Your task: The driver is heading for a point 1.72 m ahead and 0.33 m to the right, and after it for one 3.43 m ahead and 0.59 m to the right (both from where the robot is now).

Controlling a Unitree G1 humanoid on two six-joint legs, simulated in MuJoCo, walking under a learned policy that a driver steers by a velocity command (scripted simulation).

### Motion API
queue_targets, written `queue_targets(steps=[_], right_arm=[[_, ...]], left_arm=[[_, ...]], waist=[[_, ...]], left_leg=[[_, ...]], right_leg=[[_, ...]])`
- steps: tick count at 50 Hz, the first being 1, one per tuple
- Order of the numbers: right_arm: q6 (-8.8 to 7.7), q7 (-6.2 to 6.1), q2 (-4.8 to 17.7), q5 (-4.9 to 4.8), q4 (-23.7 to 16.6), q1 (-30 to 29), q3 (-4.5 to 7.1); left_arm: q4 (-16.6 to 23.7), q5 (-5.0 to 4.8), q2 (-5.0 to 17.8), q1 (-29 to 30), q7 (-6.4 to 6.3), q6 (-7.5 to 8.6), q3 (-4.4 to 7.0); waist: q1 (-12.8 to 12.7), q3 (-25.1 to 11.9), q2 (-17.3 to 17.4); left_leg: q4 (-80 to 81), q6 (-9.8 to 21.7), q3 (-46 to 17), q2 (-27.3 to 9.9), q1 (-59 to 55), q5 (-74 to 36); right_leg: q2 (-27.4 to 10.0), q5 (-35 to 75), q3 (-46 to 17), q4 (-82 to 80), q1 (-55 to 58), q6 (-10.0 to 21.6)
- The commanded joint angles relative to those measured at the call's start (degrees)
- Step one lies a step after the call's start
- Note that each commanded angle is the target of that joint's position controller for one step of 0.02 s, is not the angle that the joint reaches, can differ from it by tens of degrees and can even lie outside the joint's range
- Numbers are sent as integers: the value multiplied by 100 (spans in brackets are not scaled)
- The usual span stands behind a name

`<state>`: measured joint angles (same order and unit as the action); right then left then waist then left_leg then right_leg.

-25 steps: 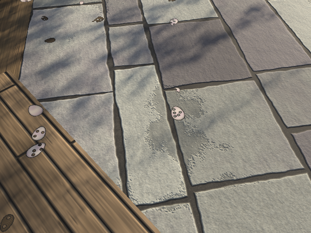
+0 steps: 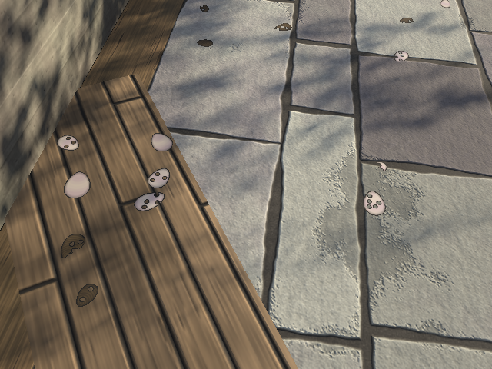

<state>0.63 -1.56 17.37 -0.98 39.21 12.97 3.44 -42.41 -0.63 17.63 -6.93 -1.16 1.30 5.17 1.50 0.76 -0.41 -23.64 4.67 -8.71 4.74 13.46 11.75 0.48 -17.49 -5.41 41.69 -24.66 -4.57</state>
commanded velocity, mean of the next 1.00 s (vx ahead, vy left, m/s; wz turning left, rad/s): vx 0.10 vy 0.00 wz -0.30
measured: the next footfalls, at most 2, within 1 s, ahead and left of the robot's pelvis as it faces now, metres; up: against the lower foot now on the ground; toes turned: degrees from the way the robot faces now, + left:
right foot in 0.16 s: +0.10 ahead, -0.15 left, +0.00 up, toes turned +6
left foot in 0.54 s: +0.21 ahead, +0.08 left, +0.00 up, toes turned -13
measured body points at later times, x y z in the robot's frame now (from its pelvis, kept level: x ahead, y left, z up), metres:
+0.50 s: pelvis +0.10 -0.03 -0.01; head +0.14 -0.04 +0.44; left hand +0.20 +0.26 -0.12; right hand +0.28 -0.31 -0.09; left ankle +0.16 +0.10 -0.73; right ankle +0.06 -0.15 -0.75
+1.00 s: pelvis +0.13 -0.05 -0.02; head +0.16 -0.08 +0.43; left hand +0.40 +0.14 -0.10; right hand +0.14 -0.37 -0.13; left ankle +0.17 +0.09 -0.75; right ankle +0.10 -0.15 -0.75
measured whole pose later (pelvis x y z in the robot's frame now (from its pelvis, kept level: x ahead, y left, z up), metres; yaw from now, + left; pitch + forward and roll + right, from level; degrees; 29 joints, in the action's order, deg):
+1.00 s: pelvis +0.13 -0.05 -0.02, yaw -23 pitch +1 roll +1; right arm 0.2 -0.9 18.2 -0.4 41.4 8.6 4.0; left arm -35.0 -1.0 18.2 -8.4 0.7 -3.9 3.6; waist 1.3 4.3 0.7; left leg -31.3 -1.5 9.2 -5.5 13.9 16.9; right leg -1.2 -15.5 1.2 32.3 -16.9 0.7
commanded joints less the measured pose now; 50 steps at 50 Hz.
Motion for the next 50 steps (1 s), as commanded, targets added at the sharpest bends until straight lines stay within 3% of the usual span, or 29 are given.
queue_targets(steps=[1, 4, 6, 7, 8, 9, 10, 11, 14, 17, 23, 26, 27, 28, 29, 30, 32, 35, 38, 42, 45, 48, 49, 50], right_arm=[[-90, 7, 1092, -14, -340, 24, 304], [-126, 62, 889, 18, -275, 57, 200], [-121, 89, 669, 85, -252, -10, 94], [-141, 86, 473, 136, -254, -25, 18], [-176, 67, 185, 217, -299, 16, -74], [-225, 30, 243, 210, -473, 216, -46], [-251, -17, 625, 215, -507, -67, 29], [-254, -20, 853, 152, -518, -238, 112], [-213, 15, 650, 175, -459, -389, 122], [-202, 18, 348, 120, -473, -567, 59], [-187, 60, 394, 24, -535, -823, 107], [-293, 105, 527, 52, -409, -441, 207], [-306, 63, 803, 124, -424, -278, 284], [-249, 19, 1273, 255, -517, -314, 362], [-213, 56, 1046, 342, -441, -131, 327], [-226, 73, 795, 281, -502, -300, 238], [-234, 70, 556, 209, -540, -721, 169], [-187, 4, 573, 208, -446, -736, 159], [-129, -59, 680, 207, -353, -546, 209], [-68, -13, 928, 158, -321, -674, 296], [-90, 30, 987, 121, -238, -653, 307], [-105, 37, 1035, -42, -155, -721, 321], [-116, 53, 858, -39, -3, -390, 262], [-127, 96, 482, 176, 1, -164, 125]], left_arm=[[539, -39, 467, 594, 102, 319, 88], [365, -64, 412, 230, 198, 461, 38], [271, 22, 322, 7, 193, 504, 3], [248, 88, 374, -183, 169, 513, -6], [229, 154, 661, -436, 144, 508, 14], [156, 216, 1212, -490, 153, 423, 125], [155, 120, 851, -637, 184, 394, 48], [131, 44, 720, -723, 199, 380, -17], [166, -24, 795, -575, 120, 281, -20], [231, -16, 1019, -523, 1, 80, 80], [375, -118, 992, -497, -115, -230, 149], [551, -154, 861, -173, -155, -288, 112], [580, -79, 633, -336, -154, -264, 41], [609, 39, 260, -788, -143, -229, -64], [598, 2, 593, -972, -150, -210, 28], [483, -20, 950, -1111, -148, -222, 151], [335, -83, 1009, -1026, -169, -338, 229], [515, -98, 714, -758, -118, -424, 147], [784, -77, 593, -361, -60, -422, 72], [977, -35, 519, -196, 65, -429, -2], [1037, -58, 579, -186, 161, -478, -1], [1005, -56, 622, -467, 240, -498, 53], [954, -21, 741, -612, 204, -481, 95], [1000, -9, 1212, -763, 105, -456, 201]], waist=[[175, -124, 929], [99, -178, 919], [-117, -103, 763], [-216, -220, 673], [-164, -408, -62], [140, -322, -1184], [-145, -72, -1202], [-246, 79, -1002], [-197, -118, -631], [-204, -366, -716], [-256, -435, -845], [48, -487, -808], [14, -723, -459], [-266, -919, 1071], [-199, -963, 1523], [-249, -694, 1039], [-333, -422, 631], [-234, -294, 889], [-39, -382, 918], [-10, -474, 882], [-7, -439, 917], [-257, -446, 841], [-264, -472, 520], [-155, -667, -840]], left_leg=[[989, 919, -1984, -1371, -397, 1839], [859, 822, -1850, -1391, -113, 1796], [465, 583, -1605, -1128, 185, 1293], [58, 393, -1401, -971, 277, 794], [-1000, 86, -730, -561, 495, 670], [-1696, -283, 171, 4, 1364, 1459], [-2346, -548, 254, -208, 1939, 2281], [-2906, -653, 253, -303, 2294, 2425], [-3011, -862, 316, -552, 2272, 1644], [-2336, -1011, 607, -296, 1519, 1161], [-1214, -943, 485, -100, 830, 580], [335, -733, 504, -201, -163, -711], [399, -486, 76, -879, -971, -1350], [285, 238, -1302, -2152, -1772, -2879], [397, 996, -2241, -2840, -1575, -3035], [404, 1074, -1890, -2741, -1334, -2818], [339, 700, -767, -2102, -989, -2348], [523, 798, -19, -1812, -689, -2499], [599, 975, 119, -2033, -1068, -2490], [633, 973, 489, -2170, -898, -2376], [470, 873, 668, -2230, -851, -2245], [-105, 458, 926, -2177, -614, -1771], [-567, 123, 1108, -1927, -157, -1264], [-1830, -438, 1661, -1382, 839, 309]], right_leg=[[86, -89, 46, -627, -283, 111], [0, 384, 336, -1131, 501, 309], [43, 752, 485, -1782, 1246, 470], [-168, 836, 238, -1913, 1653, 575], [-896, 1521, -697, -2149, 2055, 851], [-1575, 1451, -2019, -2413, 2293, 1623], [-2007, 1217, -2831, -2646, 2290, 2124], [-1987, 1336, -2797, -2646, 2377, 2158], [-1460, 2684, -1886, -2396, 2480, 1778], [-966, 3819, -1242, -2165, 2122, 1654], [-906, 3344, -1677, -1935, 1804, 1551], [-617, 2416, -1902, -1529, 1523, 1176], [-391, 1514, -1729, -1054, 1055, 905], [397, -886, -885, 115, -52, 527], [542, -2433, -462, 1304, -549, 268], [252, -2168, -497, 2152, -694, 123], [58, -1447, -339, 2575, -792, -49], [-27, -816, 66, 2517, -697, -223], [-213, -667, 184, 1867, -801, -262], [-379, -470, 462, 898, -174, -126], [-311, -354, 693, 199, 186, 57], [-140, 479, 902, -1128, 966, 422], [-60, 1124, 675, -1703, 1650, 626], [-1069, 3069, -693, -2061, 2615, 1001]])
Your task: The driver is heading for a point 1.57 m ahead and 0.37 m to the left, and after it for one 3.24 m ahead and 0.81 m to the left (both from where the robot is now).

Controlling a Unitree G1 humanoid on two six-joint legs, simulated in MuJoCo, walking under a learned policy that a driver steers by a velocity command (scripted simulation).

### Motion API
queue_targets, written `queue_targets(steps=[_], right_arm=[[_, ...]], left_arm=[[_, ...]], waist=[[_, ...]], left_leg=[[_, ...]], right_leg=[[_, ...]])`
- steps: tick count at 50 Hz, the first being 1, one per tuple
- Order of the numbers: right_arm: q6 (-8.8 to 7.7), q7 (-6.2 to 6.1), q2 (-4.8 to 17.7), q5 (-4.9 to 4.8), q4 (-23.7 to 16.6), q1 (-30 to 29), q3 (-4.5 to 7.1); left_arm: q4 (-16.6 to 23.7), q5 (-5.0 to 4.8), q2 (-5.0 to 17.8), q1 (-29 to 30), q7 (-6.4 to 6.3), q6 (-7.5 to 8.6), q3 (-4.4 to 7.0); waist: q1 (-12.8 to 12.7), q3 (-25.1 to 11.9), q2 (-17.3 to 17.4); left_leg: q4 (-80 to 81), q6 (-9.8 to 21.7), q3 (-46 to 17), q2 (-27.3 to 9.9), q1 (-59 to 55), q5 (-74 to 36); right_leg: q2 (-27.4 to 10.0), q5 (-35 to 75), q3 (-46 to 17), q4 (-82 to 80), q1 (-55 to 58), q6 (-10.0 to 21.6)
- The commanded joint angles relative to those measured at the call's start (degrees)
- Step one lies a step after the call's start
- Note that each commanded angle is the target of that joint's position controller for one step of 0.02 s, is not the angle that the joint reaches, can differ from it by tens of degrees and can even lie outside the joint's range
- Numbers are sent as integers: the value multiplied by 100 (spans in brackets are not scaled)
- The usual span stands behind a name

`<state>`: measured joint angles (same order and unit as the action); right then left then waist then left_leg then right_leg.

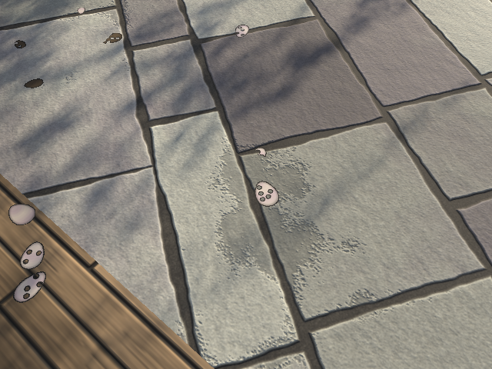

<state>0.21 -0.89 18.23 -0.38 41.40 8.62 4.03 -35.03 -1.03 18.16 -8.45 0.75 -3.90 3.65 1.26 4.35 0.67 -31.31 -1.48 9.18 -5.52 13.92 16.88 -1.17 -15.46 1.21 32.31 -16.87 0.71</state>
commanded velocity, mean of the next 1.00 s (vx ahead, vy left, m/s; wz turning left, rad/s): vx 0.29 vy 0.00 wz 0.31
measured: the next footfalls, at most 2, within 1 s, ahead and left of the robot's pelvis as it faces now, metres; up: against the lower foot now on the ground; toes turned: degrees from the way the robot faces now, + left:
left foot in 0.58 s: +0.10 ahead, +0.16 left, +0.00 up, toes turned +18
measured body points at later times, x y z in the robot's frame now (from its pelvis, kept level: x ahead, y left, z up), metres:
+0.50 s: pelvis +0.04 +0.01 +0.01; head +0.07 +0.03 +0.46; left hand +0.08 +0.32 -0.10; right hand +0.24 -0.24 -0.08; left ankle +0.04 +0.15 -0.70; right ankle +0.01 -0.11 -0.73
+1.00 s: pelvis +0.26 +0.12 +0.00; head +0.28 +0.16 +0.45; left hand +0.39 +0.43 -0.08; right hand +0.39 -0.15 -0.10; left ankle +0.07 +0.15 -0.73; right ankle +0.49 +0.08 -0.70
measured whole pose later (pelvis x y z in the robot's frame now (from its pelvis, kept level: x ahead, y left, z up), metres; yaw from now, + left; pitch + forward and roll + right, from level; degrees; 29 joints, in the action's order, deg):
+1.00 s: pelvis +0.26 +0.12 +0.00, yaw +24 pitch +2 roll +0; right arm -3.1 -1.3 17.5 -0.9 43.9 23.0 3.3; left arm -39.3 -0.8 16.0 -0.3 3.6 6.3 2.2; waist 4.3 2.2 -2.6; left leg -14.1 3.6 -5.7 3.0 -6.0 21.7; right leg -0.4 5.7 0.3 27.6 -34.0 0.3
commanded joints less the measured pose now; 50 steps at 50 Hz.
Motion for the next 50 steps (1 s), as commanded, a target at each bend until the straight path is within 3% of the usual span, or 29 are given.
queue_targets(steps=[1, 2, 3, 4, 5, 7, 10, 11, 13, 14, 16, 20, 23, 25, 27, 28, 29, 30, 31, 32, 33, 34, 35, 37, 39, 42, 44, 48, 50], right_arm=[[-59, 32, 272, 179, -475, -21, -13], [-33, -13, 636, 43, -424, -282, 108], [6, -9, 651, -75, -324, -204, 128], [46, -26, 565, -73, -124, 17, 125], [91, -45, 583, -21, 15, 132, 135], [144, -27, 550, -31, 172, 379, 134], [176, -16, 505, -79, 90, 202, 89], [190, -18, 501, -76, 35, 137, 71], [197, -18, 564, -115, -126, -98, 68], [180, -16, 589, -125, -199, -192, 76], [115, 1, 529, -118, -267, -262, 76], [-18, 128, 297, -126, -294, -222, 27], [-43, 247, 226, -150, -333, -221, -12], [-29, 294, 269, -152, -354, -190, -9], [-5, 313, 301, -119, -268, 99, 16], [10, 294, 408, -108, -137, 465, 80], [32, 239, 713, -147, 45, 1135, 242], [22, 138, 1436, -180, 209, 2065, 487], [-153, 193, 1846, -107, -31, 1917, 484], [-297, 249, 1325, -101, -151, 1569, 327], [-376, 260, 988, -84, -219, 1330, 220], [-397, 259, 786, -91, -270, 1065, 159], [-393, 228, 690, -70, -326, 849, 115], [-399, 143, 758, -6, -426, 762, 106], [-405, 51, 870, -37, -400, 912, 147], [-383, -50, 902, -70, -311, 1149, 177], [-399, -73, 827, -69, -196, 1351, 157], [-400, -61, 807, -65, 33, 1555, 163], [-357, -67, 856, -42, 69, 1522, 185]], left_arm=[[428, 217, 1351, -508, -131, 147, 336], [384, 297, 942, -586, -124, 267, 211], [264, 306, 682, -310, -119, 365, 97], [203, 254, 531, -5, -124, 418, 58], [152, 206, 358, 219, -136, 461, -12], [25, 283, 208, 363, -147, 502, -82], [-89, 257, 424, 360, -183, 455, 9], [-153, 234, 538, 205, -208, 419, 55], [-293, 152, 827, -126, -237, 377, 179], [-355, 123, 839, -230, -244, 394, 200], [-446, 94, 757, -309, -247, 479, 214], [-526, 79, 732, -247, -195, 659, 280], [-554, 30, 857, -193, -91, 718, 349], [-594, -41, 954, -187, -21, 723, 384], [-628, -131, 998, -53, 21, 697, 393], [-639, -139, 940, -9, 24, 696, 372], [-634, -87, 726, -4, 28, 720, 288], [-380, 85, 334, 282, 21, 755, 147], [15, 132, 170, 539, -16, 889, 68], [-24, -71, 632, 536, 48, 1007, 161], [-76, -155, 767, 402, 108, 1084, 179], [-205, -41, 820, 243, 100, 1119, 205], [-259, 110, 845, 226, 77, 1129, 229], [-300, 187, 722, 184, 93, 1086, 215], [-214, 181, 528, 411, 76, 1036, 156], [-28, 125, 251, 1030, 95, 1035, 33], [-7, 72, 145, 1278, 186, 1068, -36], [62, 0, 280, 1483, 301, 1118, -19], [-4, 5, 414, 1237, 316, 1112, 31]], waist=[[-233, -1105, -1806], [-512, -1339, -1066], [-301, -1087, -951], [-140, -961, -811], [-79, -823, -852], [28, -750, -894], [-146, -660, -819], [-260, -717, -774], [-520, -470, -790], [-572, -304, -776], [-566, -99, -645], [-451, -149, -491], [-388, -195, -486], [-326, -214, -504], [-72, -263, -436], [118, -378, -368], [430, -663, -146], [797, -852, 1094], [611, -965, 1648], [567, -786, 873], [362, -477, 827], [178, -243, 426], [54, -160, 361], [-62, -223, 430], [-41, -207, 294], [148, -57, 431], [309, -34, 522], [334, 133, 579], [187, -38, 643]], left_leg=[[-2225, -207, -273, 339, 1905, 2147], [-2996, -217, -996, 168, 1660, 2240], [-3078, -167, -1182, 95, 1534, 1881], [-2896, -187, -1240, 53, 1456, 1498], [-2794, -274, -1292, 69, 1329, 1092], [-2643, -416, -1303, 201, 905, 668], [-1930, -469, -1151, 199, 853, 628], [-1835, -450, -1079, 174, 917, 672], [-1923, -347, -965, 135, 1481, 830], [-1964, -276, -1018, 73, 1810, 889], [-1912, -137, -1126, -34, 2224, 883], [-1517, 84, -1022, -145, 2058, 641], [-1039, 216, -765, -86, 1523, 519], [-726, 296, -591, 3, 1132, 346], [-180, 416, -321, 195, 410, -29], [-34, 507, -159, 413, -276, -74], [65, 721, -230, 597, -1265, 44], [834, 1344, -2145, -424, -2319, 615], [1937, 2305, -5312, -1460, -2780, 1718], [2163, 2315, -5052, -1638, -2695, 1870], [2098, 2108, -4412, -1435, -2346, 1499], [2024, 1886, -3808, -1151, -1995, 849], [2019, 1727, -3359, -943, -1685, 77], [2092, 1639, -2832, -670, -1322, -1195], [2104, 1584, -2437, -484, -1136, -1916], [2065, 1352, -2073, -162, -695, -1861], [2184, 1275, -1950, -220, -668, -1604], [2034, 1178, -1918, -616, -1394, -1915], [1632, 1080, -1790, -719, -1865, -3104]], right_leg=[[-2225, 3763, -2709, -1148, 1855, 1668], [-2194, 3274, -2458, -1302, 1392, 1942], [-1800, 2742, -1849, -1347, 1097, 1630], [-1450, 2176, -1436, -1380, 1042, 1293], [-1320, 2344, -1165, -1380, 944, 1147], [-1120, 2813, -642, -1358, 716, 1106], [-1186, 2561, -539, -1301, 974, 1153], [-1312, 1829, -688, -1440, 1103, 1229], [-1622, -306, -1223, -1934, 1309, 1371], [-1779, -1002, -1492, -2149, 1426, 1394], [-1927, -1388, -1640, -2392, 1692, 1369], [-1824, -898, -1012, -2535, 1827, 1235], [-1697, -619, -456, -2502, 1572, 1137], [-1680, -578, -192, -2388, 1390, 1062], [-1574, -594, 212, -1939, 1000, 880], [-1442, -366, 494, -1415, 588, 738], [-1180, 272, 868, -333, 53, 511], [-511, -104, 1429, 2055, -1342, -41], [373, -1952, 283, 3567, -3164, -256], [-51, -1664, -422, 3997, -3638, -135], [-270, -1100, -443, 3779, -3581, 21], [-438, -613, -427, 3428, -3373, 36], [-528, -208, -446, 2958, -3078, -8], [-419, 389, -325, 2551, -2582, -180], [-269, 917, -245, 1913, -2464, -354], [19, 1795, -170, 555, -1964, -447], [49, 2331, -80, -5, -1638, -406], [-32, 2342, -152, -490, -1767, -33], [69, 1817, -31, -497, -1586, 207]])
